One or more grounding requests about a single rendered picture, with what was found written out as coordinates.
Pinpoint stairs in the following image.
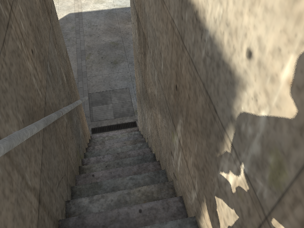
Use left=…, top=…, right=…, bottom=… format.
left=58, top=128, right=199, bottom=228

